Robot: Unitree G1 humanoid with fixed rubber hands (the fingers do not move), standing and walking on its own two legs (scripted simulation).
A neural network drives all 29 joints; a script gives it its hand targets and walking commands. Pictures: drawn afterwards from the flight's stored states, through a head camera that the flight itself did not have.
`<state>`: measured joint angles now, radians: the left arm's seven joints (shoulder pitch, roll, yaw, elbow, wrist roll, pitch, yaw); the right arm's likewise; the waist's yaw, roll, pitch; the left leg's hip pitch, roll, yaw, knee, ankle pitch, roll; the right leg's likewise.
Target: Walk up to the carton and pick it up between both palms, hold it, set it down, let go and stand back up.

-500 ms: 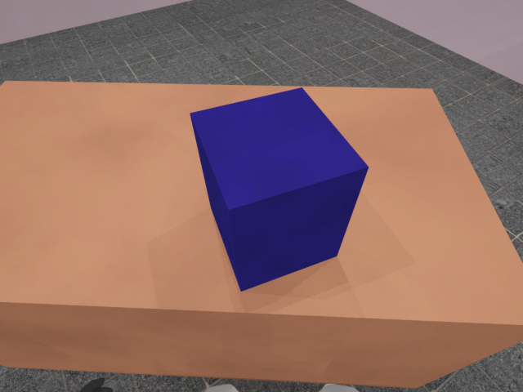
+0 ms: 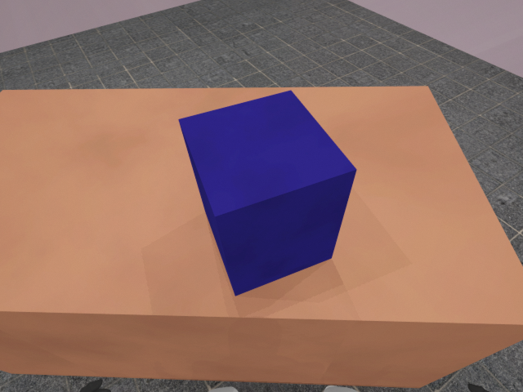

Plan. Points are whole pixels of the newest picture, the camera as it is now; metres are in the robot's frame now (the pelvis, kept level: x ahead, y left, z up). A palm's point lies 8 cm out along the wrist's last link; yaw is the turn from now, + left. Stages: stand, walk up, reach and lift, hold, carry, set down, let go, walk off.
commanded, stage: walk up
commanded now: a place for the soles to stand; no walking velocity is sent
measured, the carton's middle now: (262, 195) +0.44 +0.03 +0.03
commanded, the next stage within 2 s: reach and lift in 0.94 s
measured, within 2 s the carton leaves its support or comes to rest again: neither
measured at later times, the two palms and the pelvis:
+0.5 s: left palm out of the picture +0.06 +0.36 -0.10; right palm out of the picture +0.10 -0.28 -0.09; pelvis -0.01 +0.04 +0.00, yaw +1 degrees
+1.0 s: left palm out of the picture +0.08 +0.35 -0.10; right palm out of the picture +0.08 -0.28 -0.10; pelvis -0.01 +0.03 +0.00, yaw +1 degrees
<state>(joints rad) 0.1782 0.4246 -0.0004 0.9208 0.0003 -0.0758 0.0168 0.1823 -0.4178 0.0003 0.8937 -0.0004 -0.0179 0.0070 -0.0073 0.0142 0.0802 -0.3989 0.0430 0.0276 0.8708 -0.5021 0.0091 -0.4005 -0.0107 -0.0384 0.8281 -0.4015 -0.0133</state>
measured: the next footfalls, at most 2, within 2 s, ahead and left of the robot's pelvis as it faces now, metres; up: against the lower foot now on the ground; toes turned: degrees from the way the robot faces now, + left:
none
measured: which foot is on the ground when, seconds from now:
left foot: down 0.00-1.00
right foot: down 0.00-1.00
